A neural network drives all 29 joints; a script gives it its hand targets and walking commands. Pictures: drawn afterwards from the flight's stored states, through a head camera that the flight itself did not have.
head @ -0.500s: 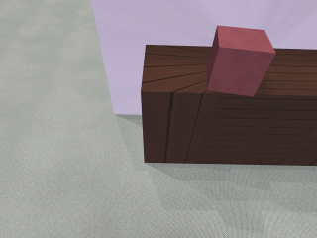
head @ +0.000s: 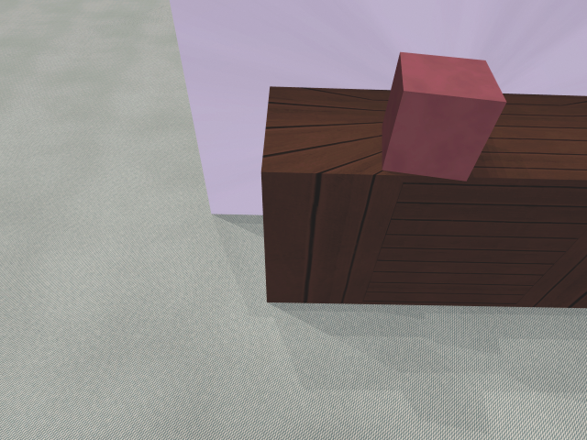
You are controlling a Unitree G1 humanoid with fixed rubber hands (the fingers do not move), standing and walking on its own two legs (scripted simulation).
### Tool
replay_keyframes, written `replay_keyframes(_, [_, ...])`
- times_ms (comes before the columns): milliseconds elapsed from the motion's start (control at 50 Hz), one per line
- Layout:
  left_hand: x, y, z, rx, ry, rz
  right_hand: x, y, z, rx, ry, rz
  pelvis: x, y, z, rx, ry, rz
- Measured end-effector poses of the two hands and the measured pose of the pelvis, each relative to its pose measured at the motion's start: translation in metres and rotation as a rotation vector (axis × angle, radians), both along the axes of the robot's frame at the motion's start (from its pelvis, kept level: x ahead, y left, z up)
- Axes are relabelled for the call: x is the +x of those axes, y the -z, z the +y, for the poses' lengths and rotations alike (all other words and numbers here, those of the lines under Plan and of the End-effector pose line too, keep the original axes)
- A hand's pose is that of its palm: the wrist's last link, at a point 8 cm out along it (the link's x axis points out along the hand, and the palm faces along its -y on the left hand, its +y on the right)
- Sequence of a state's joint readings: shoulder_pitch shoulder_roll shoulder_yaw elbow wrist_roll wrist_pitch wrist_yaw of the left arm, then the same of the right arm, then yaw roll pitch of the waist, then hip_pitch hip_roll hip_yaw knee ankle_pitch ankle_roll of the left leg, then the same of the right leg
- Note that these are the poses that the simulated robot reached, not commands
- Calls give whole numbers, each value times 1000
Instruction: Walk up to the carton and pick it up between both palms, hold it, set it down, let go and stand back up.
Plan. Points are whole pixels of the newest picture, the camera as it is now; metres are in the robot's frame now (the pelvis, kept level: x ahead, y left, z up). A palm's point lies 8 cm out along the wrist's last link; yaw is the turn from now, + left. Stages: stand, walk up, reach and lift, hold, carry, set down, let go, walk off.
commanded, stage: stand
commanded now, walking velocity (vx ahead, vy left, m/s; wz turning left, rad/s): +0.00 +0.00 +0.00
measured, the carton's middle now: (433, 116) +0.88 -0.38 +0.00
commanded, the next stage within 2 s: walk up in 0.06 s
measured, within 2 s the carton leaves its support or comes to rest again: neither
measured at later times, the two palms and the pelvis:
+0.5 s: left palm out of the picture +0.03 +0.23 -0.14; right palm out of the picture -0.05 -0.27 -0.14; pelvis +0.01 -0.04 +0.00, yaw -10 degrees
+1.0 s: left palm (254, 438) +0.17 +0.05 -0.13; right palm out of the picture +0.16 -0.42 -0.13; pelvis +0.17 -0.17 +0.00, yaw -20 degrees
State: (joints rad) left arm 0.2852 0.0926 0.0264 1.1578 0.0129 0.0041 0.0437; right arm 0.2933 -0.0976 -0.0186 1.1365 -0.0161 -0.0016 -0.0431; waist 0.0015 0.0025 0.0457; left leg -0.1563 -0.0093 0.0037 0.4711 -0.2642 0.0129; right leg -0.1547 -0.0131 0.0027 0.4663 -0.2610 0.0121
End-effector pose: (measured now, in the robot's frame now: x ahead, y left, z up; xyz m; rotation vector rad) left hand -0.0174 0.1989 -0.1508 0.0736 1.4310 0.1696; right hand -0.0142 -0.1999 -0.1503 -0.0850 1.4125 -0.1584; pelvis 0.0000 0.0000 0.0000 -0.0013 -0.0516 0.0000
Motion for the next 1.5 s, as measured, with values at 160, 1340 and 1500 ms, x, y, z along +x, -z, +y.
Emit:
replay_keyframes(160, [-10, 0, -1, -7, -1, 16, -9, 0, 4, 5, 0, 15, -5, 0, 2, -1, 0, 0])
replay_keyframes(1340, [445, 2, -136, 54, 531, -108, 299, -14, -202, -137, 309, -236, 336, 17, -172, -8, 415, -23])
replay_keyframes(1500, [571, -19, -198, 35, 620, -287, 281, -20, -200, -104, 398, -89, 386, 5, -199, -1, 454, -20])
